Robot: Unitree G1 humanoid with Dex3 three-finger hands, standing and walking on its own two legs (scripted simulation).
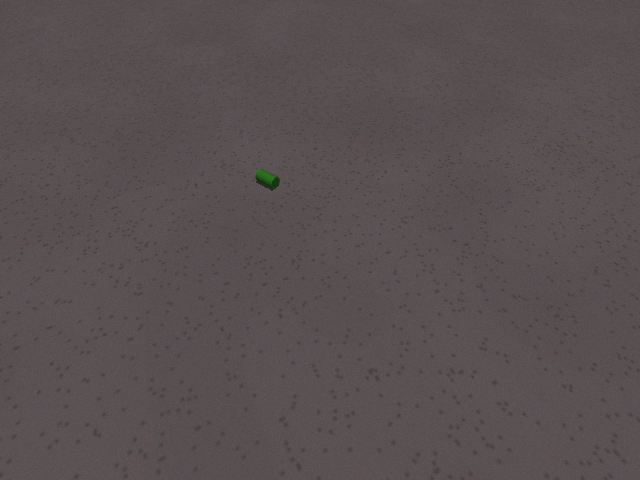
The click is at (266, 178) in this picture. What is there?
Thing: lying can
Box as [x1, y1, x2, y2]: [255, 169, 279, 188]
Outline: 258,170 255,176 256,179 272,188 274,188 278,184 278,177 262,169
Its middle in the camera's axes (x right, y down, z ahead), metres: -0.25 -0.30 +1.90
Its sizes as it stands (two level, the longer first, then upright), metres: 0.104 0.061 0.061
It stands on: the floor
